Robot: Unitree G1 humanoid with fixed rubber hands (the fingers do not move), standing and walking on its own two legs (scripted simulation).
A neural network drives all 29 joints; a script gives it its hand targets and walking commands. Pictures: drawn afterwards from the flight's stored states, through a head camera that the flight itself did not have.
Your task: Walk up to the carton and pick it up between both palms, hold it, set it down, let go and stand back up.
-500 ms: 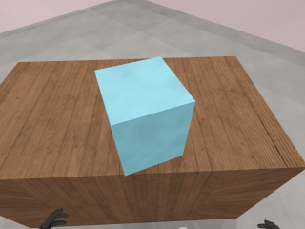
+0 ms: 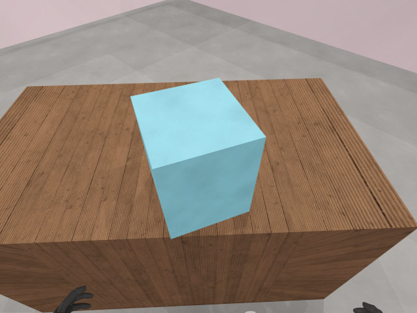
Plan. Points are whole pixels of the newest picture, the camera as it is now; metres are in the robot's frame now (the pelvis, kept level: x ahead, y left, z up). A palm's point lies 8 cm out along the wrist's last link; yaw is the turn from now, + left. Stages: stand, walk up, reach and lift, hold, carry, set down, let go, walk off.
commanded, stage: walk up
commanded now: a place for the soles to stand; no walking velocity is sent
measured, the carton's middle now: (195, 158) +0.45 +0.04 +0.05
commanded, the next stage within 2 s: reach and lift in 0.14 s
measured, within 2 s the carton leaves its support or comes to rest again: neither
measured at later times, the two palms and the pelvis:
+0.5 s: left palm (102, 297) +0.19 +0.22 -0.06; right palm out of the picture +0.14 -0.31 -0.10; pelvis +0.01 -0.03 +0.00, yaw -1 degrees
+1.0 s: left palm (78, 300) +0.18 +0.25 -0.02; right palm (367, 309) +0.16 -0.26 -0.04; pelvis +0.01 -0.01 +0.02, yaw +0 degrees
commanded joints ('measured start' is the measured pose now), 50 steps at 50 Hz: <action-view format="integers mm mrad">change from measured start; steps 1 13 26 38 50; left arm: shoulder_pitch -93 -172 63 -5 50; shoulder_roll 209 -19 85 -22 -156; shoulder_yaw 92 130 309 195 70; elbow -82 -413 -500 -589 -664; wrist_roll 22 94 56 -69 -38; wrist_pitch -9 313 243 102 -26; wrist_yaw -8 77 67 108 170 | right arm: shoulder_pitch -1 -232 -72 -58 -101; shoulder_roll -220 -204 -39 14 -95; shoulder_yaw -69 -185 -24 -19 -99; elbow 63 165 -181 -246 -250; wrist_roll -28 -126 -1 37 125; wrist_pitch -8 -215 -229 -250 -320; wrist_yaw -8 96 8 57 128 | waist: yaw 29 12 139 101 81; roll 54 246 -230 -108 45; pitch -32 -71 -258 -189 -194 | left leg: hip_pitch -95 -745 -168 -15 -424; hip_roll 95 221 -30 2 85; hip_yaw -138 14 103 65 18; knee -201 -385 -218 -356 -540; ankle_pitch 43 -290 135 73 -125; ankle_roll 100 142 55 45 82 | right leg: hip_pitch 113 754 609 444 864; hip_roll -86 79 -122 -106 37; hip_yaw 159 -112 218 148 26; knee -180 141 -318 -480 -260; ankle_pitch -79 173 187 -356 17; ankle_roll -59 13 65 22 51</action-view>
